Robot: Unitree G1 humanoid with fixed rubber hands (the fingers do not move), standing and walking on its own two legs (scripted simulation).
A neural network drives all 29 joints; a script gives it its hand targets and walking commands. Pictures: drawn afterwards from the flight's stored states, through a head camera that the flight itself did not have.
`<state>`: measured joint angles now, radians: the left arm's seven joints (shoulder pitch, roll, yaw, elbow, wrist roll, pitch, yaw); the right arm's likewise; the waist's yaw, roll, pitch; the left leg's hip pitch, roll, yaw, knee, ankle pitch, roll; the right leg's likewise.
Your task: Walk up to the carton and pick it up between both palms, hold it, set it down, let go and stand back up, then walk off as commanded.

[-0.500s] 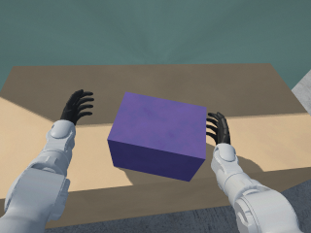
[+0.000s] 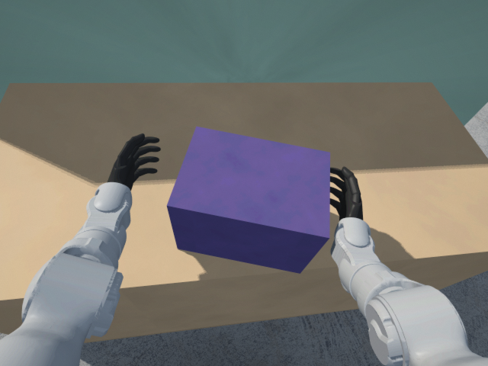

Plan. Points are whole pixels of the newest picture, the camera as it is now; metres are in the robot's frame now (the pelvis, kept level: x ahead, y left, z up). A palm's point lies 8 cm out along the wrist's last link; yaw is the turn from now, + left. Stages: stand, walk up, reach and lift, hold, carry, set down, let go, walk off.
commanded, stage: reach and lift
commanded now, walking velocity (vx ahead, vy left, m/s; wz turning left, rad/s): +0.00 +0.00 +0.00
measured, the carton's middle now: (250, 202) +0.43 +0.00 -0.03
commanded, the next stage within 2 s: none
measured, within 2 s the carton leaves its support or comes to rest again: leaves its support in 1.66 s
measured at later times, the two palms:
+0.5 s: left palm (148, 178) +0.45 +0.18 +0.02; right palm (345, 210) +0.39 -0.17 +0.01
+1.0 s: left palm (150, 180) +0.45 +0.18 +0.02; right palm (342, 214) +0.39 -0.16 +0.01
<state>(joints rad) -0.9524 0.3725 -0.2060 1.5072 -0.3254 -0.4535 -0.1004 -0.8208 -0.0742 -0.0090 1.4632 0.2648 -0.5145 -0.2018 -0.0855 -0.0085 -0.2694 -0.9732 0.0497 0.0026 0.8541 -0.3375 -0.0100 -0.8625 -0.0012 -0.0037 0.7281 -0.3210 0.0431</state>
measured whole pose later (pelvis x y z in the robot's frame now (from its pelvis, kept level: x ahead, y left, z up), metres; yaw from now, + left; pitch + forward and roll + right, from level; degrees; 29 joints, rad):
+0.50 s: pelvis +0.00 +0.00 +0.00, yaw +0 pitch +26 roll -5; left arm -0.96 0.28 -0.10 1.51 -0.14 -0.47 -0.08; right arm -0.83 -0.04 -0.12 1.47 0.17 -0.55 -0.22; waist -0.09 -0.01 -0.27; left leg -0.97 0.05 0.00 0.86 -0.34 0.00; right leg -0.86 0.00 0.00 0.73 -0.32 0.05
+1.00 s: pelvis +0.00 +0.00 +0.00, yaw +0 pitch +25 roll -5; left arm -0.97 0.27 0.21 1.53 0.11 -0.55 -0.07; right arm -0.83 0.01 -0.46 1.45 -0.14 -0.64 -0.21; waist -0.09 -0.01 -0.21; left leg -0.94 0.05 0.00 0.86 -0.34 0.01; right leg -0.84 0.00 0.00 0.73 -0.32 0.05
